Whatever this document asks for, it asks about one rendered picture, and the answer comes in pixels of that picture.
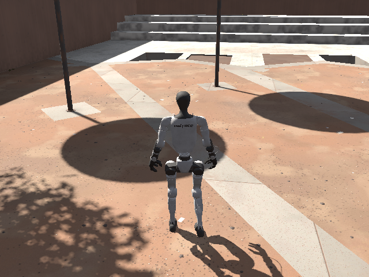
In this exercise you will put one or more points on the right robot upper arm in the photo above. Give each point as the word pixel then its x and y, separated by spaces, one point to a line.
pixel 201 121

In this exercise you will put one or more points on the robot right forearm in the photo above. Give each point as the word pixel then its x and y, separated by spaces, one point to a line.
pixel 210 151

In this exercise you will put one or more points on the left robot hand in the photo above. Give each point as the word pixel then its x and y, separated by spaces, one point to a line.
pixel 152 163

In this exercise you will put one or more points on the right robot thigh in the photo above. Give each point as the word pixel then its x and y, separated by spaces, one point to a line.
pixel 198 170

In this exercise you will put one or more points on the left robot upper arm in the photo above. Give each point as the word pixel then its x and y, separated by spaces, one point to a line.
pixel 166 121

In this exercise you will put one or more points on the left robot foot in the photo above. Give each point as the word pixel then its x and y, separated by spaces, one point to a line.
pixel 173 226

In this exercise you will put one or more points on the right robot hand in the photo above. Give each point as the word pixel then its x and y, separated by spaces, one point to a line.
pixel 208 160

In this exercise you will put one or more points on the robot left forearm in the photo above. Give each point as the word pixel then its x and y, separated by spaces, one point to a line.
pixel 155 153

